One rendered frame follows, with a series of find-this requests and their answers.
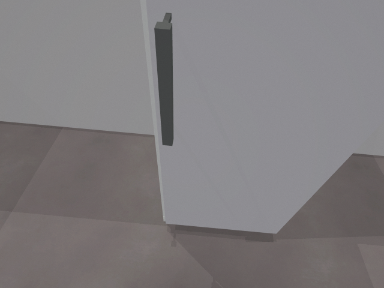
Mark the fridge door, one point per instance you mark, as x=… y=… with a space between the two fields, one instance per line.
x=270 y=98

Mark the handle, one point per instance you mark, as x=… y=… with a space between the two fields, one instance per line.
x=164 y=54

